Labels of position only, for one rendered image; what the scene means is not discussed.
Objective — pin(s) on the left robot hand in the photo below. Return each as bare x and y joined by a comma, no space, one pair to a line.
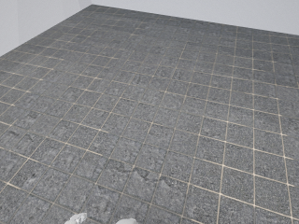
77,219

